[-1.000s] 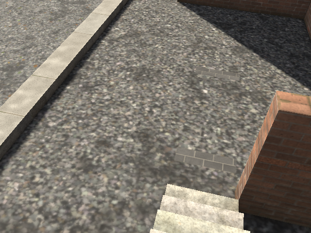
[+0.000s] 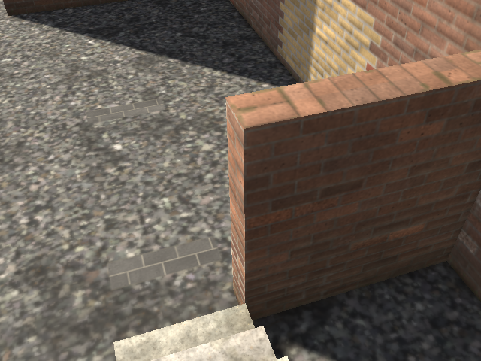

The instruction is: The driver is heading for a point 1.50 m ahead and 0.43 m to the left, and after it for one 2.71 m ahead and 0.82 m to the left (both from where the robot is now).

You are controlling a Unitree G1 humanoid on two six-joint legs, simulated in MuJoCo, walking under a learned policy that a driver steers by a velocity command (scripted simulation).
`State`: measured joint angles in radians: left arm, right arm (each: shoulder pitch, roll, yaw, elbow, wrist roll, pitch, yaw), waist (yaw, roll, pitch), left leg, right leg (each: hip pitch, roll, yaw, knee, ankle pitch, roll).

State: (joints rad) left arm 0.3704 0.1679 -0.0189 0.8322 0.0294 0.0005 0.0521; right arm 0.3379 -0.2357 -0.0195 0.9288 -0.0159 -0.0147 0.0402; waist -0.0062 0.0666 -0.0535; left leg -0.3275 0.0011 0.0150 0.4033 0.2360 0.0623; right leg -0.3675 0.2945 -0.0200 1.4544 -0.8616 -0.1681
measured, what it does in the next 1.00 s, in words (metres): steps to the right, turning left: right foot 0.19 m higher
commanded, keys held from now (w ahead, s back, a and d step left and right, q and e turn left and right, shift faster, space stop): q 0.94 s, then no key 0.06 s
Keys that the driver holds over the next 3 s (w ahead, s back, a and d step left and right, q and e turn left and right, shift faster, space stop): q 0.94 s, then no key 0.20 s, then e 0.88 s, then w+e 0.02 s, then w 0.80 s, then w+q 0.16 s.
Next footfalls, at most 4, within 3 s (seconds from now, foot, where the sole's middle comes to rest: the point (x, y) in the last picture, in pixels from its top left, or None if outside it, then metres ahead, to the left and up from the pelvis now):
0.50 right None -0.02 -0.16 -0.62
1.16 left None -0.13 0.03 -0.62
1.58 right None -0.05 -0.13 -0.62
2.06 left None -0.13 0.09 -0.62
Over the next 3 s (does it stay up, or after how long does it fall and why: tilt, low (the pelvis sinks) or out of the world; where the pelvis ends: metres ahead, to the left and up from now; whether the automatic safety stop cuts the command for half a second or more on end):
stays up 0.18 -0.06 -0.06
